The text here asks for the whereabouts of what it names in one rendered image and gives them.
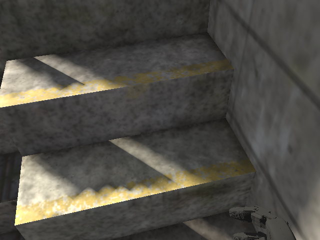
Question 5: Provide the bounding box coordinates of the right robot hand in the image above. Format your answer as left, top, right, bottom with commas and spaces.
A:
229, 205, 296, 240

